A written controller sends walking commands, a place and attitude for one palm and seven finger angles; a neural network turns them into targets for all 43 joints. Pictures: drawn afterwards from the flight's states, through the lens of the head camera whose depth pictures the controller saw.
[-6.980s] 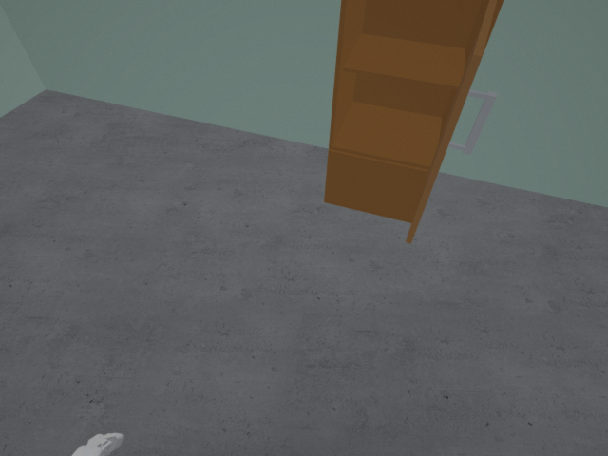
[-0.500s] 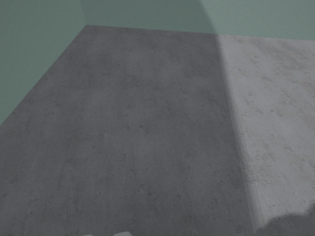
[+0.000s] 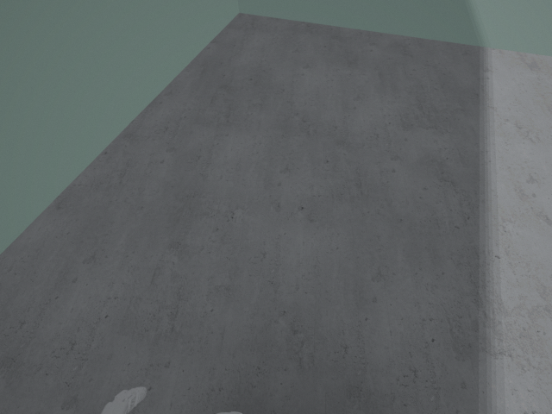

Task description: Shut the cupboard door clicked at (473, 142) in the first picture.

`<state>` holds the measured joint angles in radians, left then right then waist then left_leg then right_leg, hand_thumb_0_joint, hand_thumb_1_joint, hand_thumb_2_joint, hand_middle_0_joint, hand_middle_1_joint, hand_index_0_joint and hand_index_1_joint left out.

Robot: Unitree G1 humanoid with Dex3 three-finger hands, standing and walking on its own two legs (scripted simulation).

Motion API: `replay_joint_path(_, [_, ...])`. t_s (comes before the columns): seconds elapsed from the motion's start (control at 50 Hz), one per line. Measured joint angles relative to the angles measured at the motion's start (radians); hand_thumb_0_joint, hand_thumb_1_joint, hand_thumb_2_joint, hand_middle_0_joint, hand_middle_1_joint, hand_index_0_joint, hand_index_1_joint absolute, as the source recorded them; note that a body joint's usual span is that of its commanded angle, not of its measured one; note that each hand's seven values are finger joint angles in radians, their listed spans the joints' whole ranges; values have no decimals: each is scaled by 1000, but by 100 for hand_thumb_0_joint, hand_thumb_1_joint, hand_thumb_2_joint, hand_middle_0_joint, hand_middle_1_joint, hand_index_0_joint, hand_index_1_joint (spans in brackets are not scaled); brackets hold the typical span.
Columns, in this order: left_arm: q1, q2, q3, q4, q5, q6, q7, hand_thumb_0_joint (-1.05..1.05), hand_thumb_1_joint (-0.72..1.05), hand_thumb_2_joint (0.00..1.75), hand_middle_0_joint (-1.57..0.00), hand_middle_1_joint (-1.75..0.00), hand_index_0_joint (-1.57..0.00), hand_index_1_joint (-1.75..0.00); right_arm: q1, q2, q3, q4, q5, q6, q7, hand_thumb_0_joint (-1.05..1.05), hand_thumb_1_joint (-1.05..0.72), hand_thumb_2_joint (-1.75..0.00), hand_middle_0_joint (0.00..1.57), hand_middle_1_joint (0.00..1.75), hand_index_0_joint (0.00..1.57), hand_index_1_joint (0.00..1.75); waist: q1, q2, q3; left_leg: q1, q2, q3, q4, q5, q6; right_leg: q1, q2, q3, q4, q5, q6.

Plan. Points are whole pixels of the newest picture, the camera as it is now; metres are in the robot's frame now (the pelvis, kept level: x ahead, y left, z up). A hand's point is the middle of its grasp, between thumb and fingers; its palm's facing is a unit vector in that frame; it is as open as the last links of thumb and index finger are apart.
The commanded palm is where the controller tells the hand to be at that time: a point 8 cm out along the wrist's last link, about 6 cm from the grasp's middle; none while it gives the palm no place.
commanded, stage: turn to face it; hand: left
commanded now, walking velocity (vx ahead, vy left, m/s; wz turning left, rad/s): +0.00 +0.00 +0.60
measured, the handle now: out of the picture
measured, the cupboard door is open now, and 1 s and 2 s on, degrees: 84 84 84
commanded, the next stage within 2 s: none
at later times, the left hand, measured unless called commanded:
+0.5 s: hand out of the picture -0.07 +0.22 -0.18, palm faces +0.37 -0.89 -0.27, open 7.4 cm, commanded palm none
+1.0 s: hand out of the picture -0.05 +0.18 -0.13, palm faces +0.57 -0.77 -0.29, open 7.4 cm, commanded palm none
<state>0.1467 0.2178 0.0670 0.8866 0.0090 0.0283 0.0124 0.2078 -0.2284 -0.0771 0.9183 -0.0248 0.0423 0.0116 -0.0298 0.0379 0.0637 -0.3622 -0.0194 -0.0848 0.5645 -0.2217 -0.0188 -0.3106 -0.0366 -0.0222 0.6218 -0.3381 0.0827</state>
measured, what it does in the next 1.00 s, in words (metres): steps on the spot, turning left: right foot, then left foot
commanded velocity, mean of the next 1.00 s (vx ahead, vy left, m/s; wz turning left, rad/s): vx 0.00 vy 0.00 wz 0.60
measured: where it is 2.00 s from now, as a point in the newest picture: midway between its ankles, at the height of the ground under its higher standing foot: outside the picture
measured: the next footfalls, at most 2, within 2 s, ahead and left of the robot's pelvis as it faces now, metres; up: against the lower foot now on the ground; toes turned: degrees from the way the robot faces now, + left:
right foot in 0.02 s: +0.04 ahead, -0.13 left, +0.00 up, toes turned -2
left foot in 0.46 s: -0.03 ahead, +0.13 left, +0.00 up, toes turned +25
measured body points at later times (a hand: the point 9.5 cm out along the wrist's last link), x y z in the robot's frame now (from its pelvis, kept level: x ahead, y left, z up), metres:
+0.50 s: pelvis -0.03 +0.00 -0.01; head +0.01 +0.03 +0.44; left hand -0.09 +0.27 -0.15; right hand +0.18 -0.20 -0.13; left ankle -0.06 +0.11 -0.73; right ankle +0.00 -0.13 -0.72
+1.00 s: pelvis -0.03 -0.05 +0.01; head +0.00 -0.07 +0.45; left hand -0.08 +0.22 -0.10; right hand +0.17 -0.23 -0.16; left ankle -0.11 +0.07 -0.66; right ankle +0.04 -0.12 -0.73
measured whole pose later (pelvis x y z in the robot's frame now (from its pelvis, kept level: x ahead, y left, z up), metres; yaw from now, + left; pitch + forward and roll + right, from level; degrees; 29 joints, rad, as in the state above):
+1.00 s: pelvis -0.03 -0.05 +0.01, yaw +37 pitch -2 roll +2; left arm 0.17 0.17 0.03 0.84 0.02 0.02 0.02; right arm 0.23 -0.27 -0.10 0.93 -0.03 0.08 0.03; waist -0.04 0.06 0.07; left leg -0.49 -0.04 -0.05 1.08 -0.41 -0.04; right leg -0.26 -0.07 -0.10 0.58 -0.29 -0.02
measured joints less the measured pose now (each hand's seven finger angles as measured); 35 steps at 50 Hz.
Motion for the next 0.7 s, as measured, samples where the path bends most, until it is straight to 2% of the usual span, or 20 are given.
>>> replay_joint_path(0.02, [1,-6,-4,-8,5,-11,2,1,90,89,-20,-30,-20,-30,0,-10,-6,-4,4,4,1,1,-91,-90,21,30,20,30,3,6,-4,-21,-2,-6,44,-22,-3,18,0,-9,-44,33,-23])
replay_joint_path(0.04, [-1,-18,-12,-11,9,-17,3,1,90,89,-20,-30,-20,-30,-3,-23,-14,-5,5,9,1,1,-91,-90,21,30,20,30,1,23,-2,-49,-3,-10,126,-107,-10,17,2,-27,-27,31,-49])
replay_joint_path(0.08, [8,-39,-25,-17,13,-20,3,1,90,89,-20,-30,-20,-30,-8,-42,-26,-3,0,23,0,1,-91,-90,20,30,20,30,0,31,-5,-108,-12,13,336,-220,-17,28,-15,-56,-12,12,-84])
replay_joint_path(0.12, [21,-53,-33,-19,14,-20,4,1,90,89,-20,-30,-21,-30,-17,-56,-31,-2,-4,30,6,1,-91,-90,20,30,20,30,-1,30,-5,-150,-3,46,512,-207,-30,54,-33,-77,-37,16,-94])
replay_joint_path(0.18, [35,-63,-41,-14,17,-20,5,1,90,89,-20,-30,-21,-30,-26,-63,-30,-4,-4,30,14,1,-91,-90,20,30,19,29,-5,16,-1,-163,26,80,610,-165,-51,84,-58,-112,-76,33,-96])
replay_joint_path(0.28, [59,-60,-45,-6,20,-23,4,1,90,89,-20,-30,-21,-30,-45,-57,-19,-1,-1,41,20,1,-91,-90,20,30,19,29,10,-12,15,-107,59,105,505,-185,-69,105,-94,-170,-99,42,-94])
replay_joint_path(0.4, [87,-16,-28,17,25,-11,0,1,90,89,-20,-30,-21,-30,-87,-39,4,-12,6,34,22,1,-91,-90,20,30,19,29,45,-43,34,3,64,159,247,-218,-50,85,-137,-235,-54,23,-73])
replay_joint_path(0.44, [98,6,-17,28,22,-4,-2,1,90,89,-20,-30,-21,-30,-94,-33,11,-26,7,23,22,1,-91,-90,20,30,19,29,51,-54,34,59,59,182,116,-159,-37,70,-156,-259,-13,3,-58])
replay_joint_path(0.46, [110,16,-11,29,18,1,-3,1,90,89,-20,-30,-21,-30,-91,-35,15,-37,6,14,25,1,-91,-90,20,30,19,29,53,-52,26,93,60,185,32,-87,-24,52,-163,-269,26,-15,-49])
replay_joint_path(0.48, [111,30,-4,34,14,9,-5,1,90,89,-20,-30,-21,-30,-95,-29,15,-42,4,3,24,1,-91,-90,20,30,19,30,52,-64,26,85,51,182,30,-64,-5,20,-171,-249,97,-65,-31])
replay_joint_path(0.52, [103,55,8,46,14,33,-1,1,90,89,-20,-30,-21,-30,-98,-15,24,-47,5,-13,21,1,-91,-90,20,30,19,30,59,-84,36,66,37,174,72,-98,28,-55,-146,-154,276,-184,-11])
replay_joint_path(0.58, [85,67,18,56,12,46,-1,1,90,89,-20,-30,-20,-30,-80,-2,33,-46,3,-20,6,1,-91,-90,20,30,20,30,55,-78,32,76,28,143,41,-93,41,-141,-98,-69,461,-161,5])
replay_joint_path(0.64, [66,66,18,43,10,38,-6,1,91,89,-20,-30,-20,-30,-61,6,38,-36,2,-18,-1,1,-91,-90,20,30,20,30,49,-69,30,97,12,113,-21,-48,43,-178,-78,-27,497,-95,14])
replay_joint_path(0.7, [48,54,13,23,8,33,-7,1,91,89,-20,-30,-20,-30,-42,10,39,-26,2,-13,0,1,-91,-90,21,30,20,30,39,-56,23,105,0,83,-56,-19,44,-175,-64,-3,443,-77,19])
